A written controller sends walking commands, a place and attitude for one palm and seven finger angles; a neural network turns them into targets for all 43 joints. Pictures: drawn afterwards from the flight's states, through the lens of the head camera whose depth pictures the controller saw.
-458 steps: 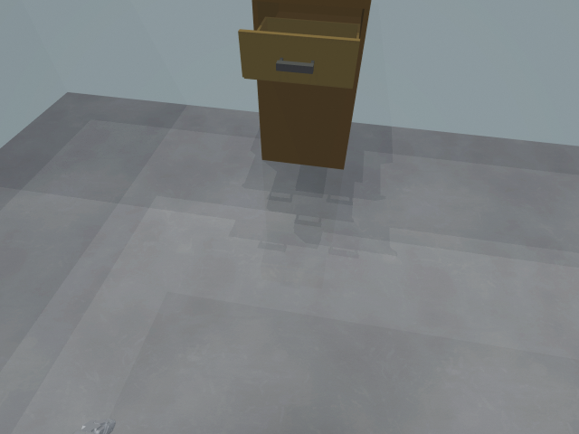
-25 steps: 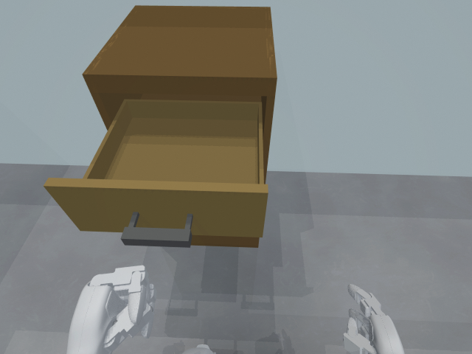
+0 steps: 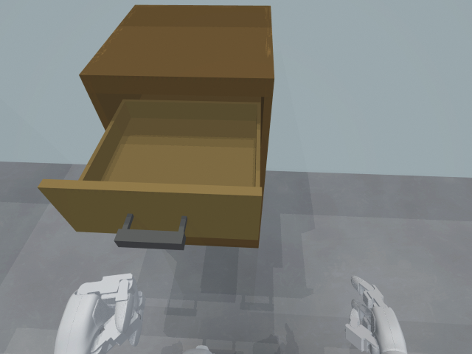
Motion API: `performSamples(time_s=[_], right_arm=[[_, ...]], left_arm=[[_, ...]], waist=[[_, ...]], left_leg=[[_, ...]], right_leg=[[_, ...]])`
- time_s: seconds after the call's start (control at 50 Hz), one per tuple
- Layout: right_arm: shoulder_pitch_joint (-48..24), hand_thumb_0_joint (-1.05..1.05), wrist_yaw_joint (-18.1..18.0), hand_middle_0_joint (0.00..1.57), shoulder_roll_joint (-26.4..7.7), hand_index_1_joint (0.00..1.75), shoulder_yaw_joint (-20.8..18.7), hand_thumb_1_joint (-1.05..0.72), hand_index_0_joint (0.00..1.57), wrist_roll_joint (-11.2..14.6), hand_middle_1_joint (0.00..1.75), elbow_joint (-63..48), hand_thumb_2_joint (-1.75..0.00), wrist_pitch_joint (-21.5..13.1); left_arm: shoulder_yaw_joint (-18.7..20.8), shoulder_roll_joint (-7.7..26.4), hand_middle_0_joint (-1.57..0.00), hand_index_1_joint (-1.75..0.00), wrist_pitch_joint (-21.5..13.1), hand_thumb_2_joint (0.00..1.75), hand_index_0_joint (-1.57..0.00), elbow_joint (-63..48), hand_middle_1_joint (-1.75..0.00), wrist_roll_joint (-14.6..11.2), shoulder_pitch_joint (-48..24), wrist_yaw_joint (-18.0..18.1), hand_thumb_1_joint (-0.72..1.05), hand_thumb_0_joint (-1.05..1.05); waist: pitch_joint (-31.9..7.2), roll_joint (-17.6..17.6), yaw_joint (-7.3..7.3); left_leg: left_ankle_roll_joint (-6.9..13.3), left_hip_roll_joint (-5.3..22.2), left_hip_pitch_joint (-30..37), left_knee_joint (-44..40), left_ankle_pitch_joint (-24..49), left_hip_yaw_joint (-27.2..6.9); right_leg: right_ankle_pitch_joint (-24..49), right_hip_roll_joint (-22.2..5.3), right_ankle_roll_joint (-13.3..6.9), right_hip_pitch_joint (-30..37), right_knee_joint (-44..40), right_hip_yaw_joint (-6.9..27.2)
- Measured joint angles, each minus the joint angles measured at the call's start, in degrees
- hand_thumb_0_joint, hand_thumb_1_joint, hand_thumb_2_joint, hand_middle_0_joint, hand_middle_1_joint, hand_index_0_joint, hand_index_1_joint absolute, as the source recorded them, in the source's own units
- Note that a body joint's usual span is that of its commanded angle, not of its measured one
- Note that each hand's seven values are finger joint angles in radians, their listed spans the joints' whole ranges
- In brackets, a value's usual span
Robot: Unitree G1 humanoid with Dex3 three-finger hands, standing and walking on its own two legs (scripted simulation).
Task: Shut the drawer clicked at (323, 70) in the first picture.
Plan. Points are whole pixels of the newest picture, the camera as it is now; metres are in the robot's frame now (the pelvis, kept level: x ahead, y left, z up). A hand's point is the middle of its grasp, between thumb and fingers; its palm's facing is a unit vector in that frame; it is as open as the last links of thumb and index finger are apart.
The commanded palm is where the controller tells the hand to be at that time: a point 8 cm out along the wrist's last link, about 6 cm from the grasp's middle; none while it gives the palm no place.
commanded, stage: bring the fist close to the handle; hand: left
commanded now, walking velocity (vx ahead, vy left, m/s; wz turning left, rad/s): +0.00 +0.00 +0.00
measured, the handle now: (153, 229) +0.34 +0.18 -0.01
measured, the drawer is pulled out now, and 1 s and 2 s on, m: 0.29 0.29 0.25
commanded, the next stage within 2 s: push the drawer shut in 1.28 s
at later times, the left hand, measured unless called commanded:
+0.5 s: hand (154, 297) +0.21 +0.14 +0.03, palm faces -0.02 -1.00 -0.03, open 3.3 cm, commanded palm +0.19 +0.20 +0.03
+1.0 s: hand (165, 282) +0.25 +0.14 -0.01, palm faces -0.03 -1.00 -0.02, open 3.3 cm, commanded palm +0.22 +0.20 +0.00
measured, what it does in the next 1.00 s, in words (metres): stands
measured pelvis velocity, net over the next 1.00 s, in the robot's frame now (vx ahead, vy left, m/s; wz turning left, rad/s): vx -0.02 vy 0.01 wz -0.02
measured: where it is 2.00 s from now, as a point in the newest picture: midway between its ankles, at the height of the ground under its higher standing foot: outside the picture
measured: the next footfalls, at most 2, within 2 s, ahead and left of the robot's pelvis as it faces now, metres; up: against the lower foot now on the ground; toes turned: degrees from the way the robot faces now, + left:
none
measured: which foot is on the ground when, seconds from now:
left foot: down 0.00-1.00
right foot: down 0.00-1.00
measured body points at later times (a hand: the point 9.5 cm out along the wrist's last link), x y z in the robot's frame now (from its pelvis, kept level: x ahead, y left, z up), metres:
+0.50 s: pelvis -0.01 +0.00 -0.02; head +0.05 +0.00 +0.42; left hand +0.20 +0.19 +0.04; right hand +0.16 -0.24 -0.10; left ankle +0.02 +0.11 -0.68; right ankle -0.02 -0.09 -0.68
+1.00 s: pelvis -0.02 +0.01 -0.05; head +0.07 +0.02 +0.40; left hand +0.24 +0.19 -0.01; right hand +0.15 -0.23 -0.14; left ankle +0.02 +0.11 -0.68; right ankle -0.02 -0.09 -0.68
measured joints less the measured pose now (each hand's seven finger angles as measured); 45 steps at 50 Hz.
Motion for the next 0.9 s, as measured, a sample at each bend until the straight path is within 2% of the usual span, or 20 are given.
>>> performSamples(time_s=[0.12,0.32,0.54,0.7,0.9], right_arm=[[-0.4,0.02,0.1,0.2,-0.1,0.3,0.1,-0.91,0.2,-0.5,0.3,0.2,-0.9,0.2],[0.0,0.02,0.3,0.2,-0.3,0.3,0.0,-0.91,0.2,-1.0,0.3,1.5,-0.9,0.8],[0.0,0.02,0.5,0.2,-0.5,0.3,-0.2,-0.91,0.2,-1.6,0.3,2.2,-0.9,1.1],[-0.9,0.02,1.0,0.2,-0.6,0.3,0.3,-0.91,0.2,-2.2,0.3,2.1,-0.9,1.8],[-1.8,0.02,1.6,0.2,-0.4,0.3,0.7,-0.91,0.2,-2.4,0.3,2.7,-0.9,3.0]], left_arm=[[-0.3,-0.2,-1.4,-1.6,-0.9,0.9,-1.4,3.8,-1.59,0.8,-3.5,-0.4,0.9,0.02],[0.9,0.0,-1.4,-1.6,-2.5,0.9,-1.4,8.5,-1.59,0.9,-8.9,0.7,0.9,0.02],[0.4,-0.3,-1.4,-1.6,-4.0,0.9,-1.4,12.7,-1.59,1.6,-13.6,2.2,0.9,0.02],[-0.9,-0.7,-1.4,-1.6,-4.5,0.9,-1.4,16.2,-1.59,3.2,-18.7,3.9,0.9,0.02],[0.0,-0.6,-1.4,-1.6,-5.2,0.9,-1.4,21.1,-1.59,3.3,-24.1,4.6,0.9,0.02]], waist=[[0.0,-0.5,-0.09],[-0.4,-0.8,-0.99],[-0.9,-0.9,-1.7],[-1.2,-0.9,-1.67],[-1.7,-1.1,-1.66]], left_leg=[[-0.1,0.1,-2.3,1.6,-0.3,0.0],[-0.1,0.4,-6.3,4.5,-1.2,0.1],[0.3,0.5,-10.9,7.7,-2.2,0.4],[0.7,0.3,-14.6,10.5,-2.9,0.6],[0.9,0.4,-18.1,13.0,-3.6,0.6]], right_leg=[[-0.5,0.0,-0.2,-2.5,1.8,0.0],[-1.3,0.2,-0.3,-6.5,4.8,0.1],[-2.2,0.1,0.0,-11.1,8.0,0.3],[-2.9,-0.2,0.3,-14.8,10.8,0.5],[-3.6,-0.2,0.4,-18.2,13.2,0.4]])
